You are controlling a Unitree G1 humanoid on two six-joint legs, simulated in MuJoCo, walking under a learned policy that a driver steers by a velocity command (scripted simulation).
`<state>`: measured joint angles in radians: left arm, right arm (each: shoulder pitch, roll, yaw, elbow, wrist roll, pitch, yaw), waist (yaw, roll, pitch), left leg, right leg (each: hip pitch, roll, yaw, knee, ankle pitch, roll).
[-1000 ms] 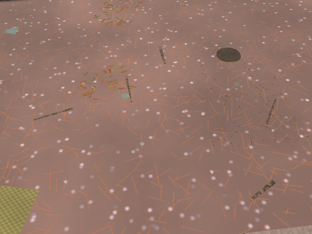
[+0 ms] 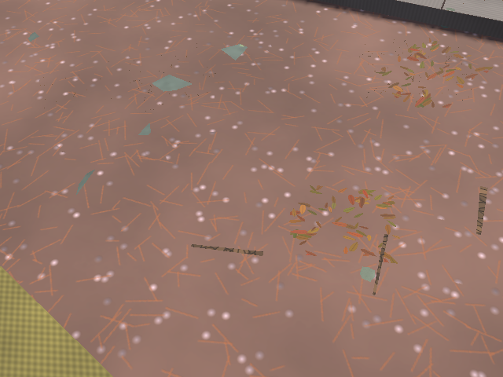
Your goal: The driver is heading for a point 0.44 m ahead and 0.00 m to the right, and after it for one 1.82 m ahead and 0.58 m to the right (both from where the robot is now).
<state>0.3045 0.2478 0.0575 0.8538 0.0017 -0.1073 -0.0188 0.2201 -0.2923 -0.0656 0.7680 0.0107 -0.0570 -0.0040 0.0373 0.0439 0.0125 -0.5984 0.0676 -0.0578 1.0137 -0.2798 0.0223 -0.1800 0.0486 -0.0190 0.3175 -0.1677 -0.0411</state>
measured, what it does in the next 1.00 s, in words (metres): walks ahead, turning right: left foot, then right foot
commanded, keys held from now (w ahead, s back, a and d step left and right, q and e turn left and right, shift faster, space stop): w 0.36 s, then w+e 0.64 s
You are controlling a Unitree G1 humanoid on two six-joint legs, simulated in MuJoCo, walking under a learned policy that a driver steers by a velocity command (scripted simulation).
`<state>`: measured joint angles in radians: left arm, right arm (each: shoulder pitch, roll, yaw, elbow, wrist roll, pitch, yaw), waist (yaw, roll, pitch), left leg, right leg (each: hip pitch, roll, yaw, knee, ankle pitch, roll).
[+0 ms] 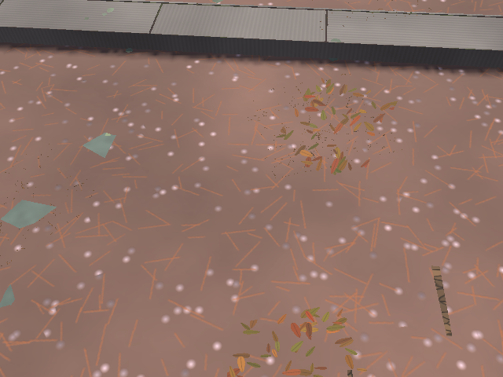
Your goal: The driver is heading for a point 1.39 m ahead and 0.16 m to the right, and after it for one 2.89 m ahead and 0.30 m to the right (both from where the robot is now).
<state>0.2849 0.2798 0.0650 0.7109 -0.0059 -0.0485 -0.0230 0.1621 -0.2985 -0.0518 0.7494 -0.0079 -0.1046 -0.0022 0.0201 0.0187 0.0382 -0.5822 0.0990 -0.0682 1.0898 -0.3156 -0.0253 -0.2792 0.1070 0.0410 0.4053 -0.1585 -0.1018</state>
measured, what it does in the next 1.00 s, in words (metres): walks ahead, turning right: left foot, then right foot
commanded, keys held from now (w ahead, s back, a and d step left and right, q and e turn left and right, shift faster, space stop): w+e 0.32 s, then w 0.68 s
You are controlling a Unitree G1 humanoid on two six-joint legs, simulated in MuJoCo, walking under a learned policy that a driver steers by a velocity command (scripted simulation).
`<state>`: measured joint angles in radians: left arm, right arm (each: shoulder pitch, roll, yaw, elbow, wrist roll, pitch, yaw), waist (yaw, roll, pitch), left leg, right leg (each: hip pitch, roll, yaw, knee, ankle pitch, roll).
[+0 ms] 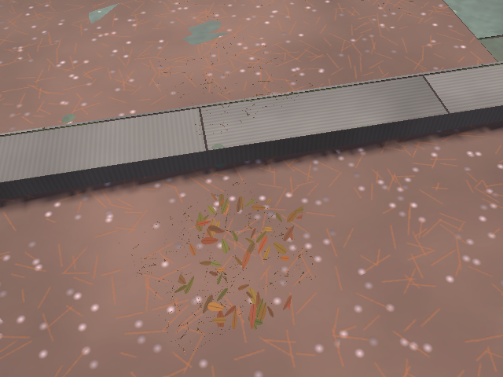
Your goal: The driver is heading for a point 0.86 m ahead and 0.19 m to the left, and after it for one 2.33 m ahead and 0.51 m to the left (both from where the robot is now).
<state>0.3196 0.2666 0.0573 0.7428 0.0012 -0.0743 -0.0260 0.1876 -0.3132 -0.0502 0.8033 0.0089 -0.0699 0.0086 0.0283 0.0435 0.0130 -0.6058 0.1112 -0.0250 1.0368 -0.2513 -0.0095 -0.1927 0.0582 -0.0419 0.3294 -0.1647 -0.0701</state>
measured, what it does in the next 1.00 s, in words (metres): walks ahead: left foot, then right foot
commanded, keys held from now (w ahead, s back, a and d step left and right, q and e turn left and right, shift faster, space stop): w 0.36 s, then no key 0.64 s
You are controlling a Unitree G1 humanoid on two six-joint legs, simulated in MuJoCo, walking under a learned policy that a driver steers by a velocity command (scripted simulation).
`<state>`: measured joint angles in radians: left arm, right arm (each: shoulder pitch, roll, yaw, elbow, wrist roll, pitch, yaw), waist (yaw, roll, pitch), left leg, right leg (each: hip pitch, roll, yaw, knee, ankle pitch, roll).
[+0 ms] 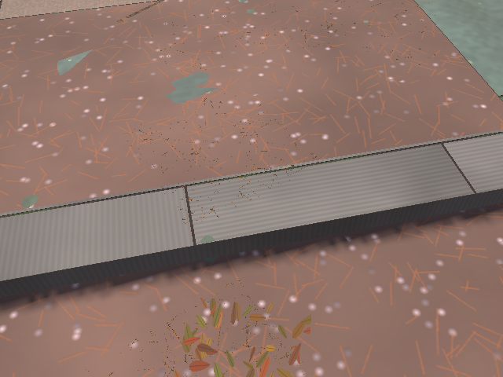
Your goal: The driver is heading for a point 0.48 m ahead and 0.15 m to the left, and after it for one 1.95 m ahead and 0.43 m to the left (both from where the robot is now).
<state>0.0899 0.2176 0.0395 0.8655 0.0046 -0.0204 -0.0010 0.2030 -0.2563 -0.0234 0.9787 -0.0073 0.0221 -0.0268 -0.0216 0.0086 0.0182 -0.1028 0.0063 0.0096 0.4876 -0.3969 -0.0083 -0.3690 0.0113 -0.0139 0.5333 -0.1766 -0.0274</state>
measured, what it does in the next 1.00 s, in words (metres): walks ahead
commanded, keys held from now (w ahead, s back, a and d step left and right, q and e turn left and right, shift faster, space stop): no key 0.28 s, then w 0.32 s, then w+q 0.40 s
